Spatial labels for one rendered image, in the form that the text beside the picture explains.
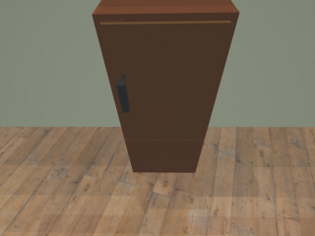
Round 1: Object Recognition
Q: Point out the handle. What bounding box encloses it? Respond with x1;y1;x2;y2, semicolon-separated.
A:
116;74;130;113

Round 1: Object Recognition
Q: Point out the cupboard door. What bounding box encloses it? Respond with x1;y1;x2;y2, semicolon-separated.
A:
99;20;231;141

